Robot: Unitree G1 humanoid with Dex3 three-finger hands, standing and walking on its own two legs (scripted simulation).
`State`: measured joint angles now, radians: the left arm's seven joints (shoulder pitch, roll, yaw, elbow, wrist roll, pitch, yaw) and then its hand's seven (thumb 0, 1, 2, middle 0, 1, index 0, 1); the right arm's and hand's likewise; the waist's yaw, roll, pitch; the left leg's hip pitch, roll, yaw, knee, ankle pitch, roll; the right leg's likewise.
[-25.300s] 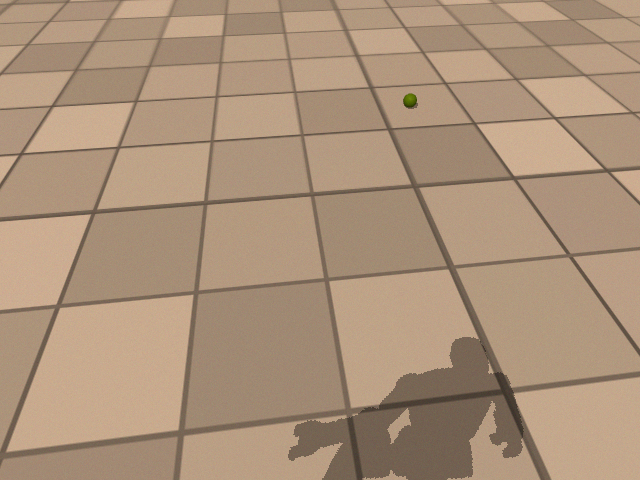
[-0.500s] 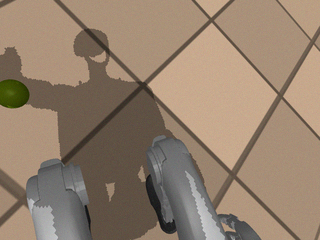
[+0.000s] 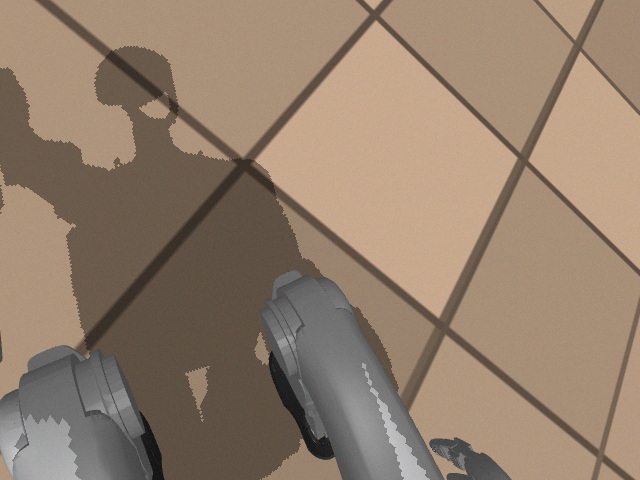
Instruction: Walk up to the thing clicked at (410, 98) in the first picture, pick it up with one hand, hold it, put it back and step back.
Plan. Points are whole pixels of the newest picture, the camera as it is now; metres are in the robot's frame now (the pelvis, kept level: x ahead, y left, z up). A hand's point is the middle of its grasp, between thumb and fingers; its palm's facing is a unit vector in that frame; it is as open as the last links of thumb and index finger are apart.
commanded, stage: close in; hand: left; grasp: from above
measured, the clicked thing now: out of the picture +0.52 +0.31 -0.29
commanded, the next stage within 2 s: rest palm in 0.26 s
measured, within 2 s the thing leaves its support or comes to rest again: neither
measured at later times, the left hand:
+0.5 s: hand out of the picture +0.50 +0.30 -0.20, palm faces -0.46 -0.10 -0.88, open 13.4 cm
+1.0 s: hand out of the picture +0.50 +0.30 -0.24, palm faces -0.44 -0.12 -0.89, open 13.7 cm
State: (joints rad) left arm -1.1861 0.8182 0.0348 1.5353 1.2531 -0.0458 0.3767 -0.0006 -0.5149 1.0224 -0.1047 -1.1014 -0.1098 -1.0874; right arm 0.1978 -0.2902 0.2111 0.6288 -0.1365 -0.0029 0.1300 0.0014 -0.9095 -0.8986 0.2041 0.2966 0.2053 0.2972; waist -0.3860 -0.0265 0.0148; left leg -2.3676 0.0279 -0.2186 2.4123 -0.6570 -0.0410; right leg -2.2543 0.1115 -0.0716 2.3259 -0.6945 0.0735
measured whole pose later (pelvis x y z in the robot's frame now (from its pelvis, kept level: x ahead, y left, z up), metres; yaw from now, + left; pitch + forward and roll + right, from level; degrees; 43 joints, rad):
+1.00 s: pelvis +0.00 +0.01 -0.01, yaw -3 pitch +31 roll -13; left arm -1.16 1.00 0.08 1.64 1.23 -0.12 0.46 0.00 -0.50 1.05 -0.11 -1.07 -0.10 -1.06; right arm 0.16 -0.31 0.31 0.61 -0.20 -0.11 0.16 0.00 -0.90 -0.90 0.21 0.30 0.21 0.30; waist -0.42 -0.11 0.15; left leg -2.37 0.03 -0.27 2.49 -0.68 -0.04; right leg -2.24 0.13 -0.11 2.36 -0.70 0.08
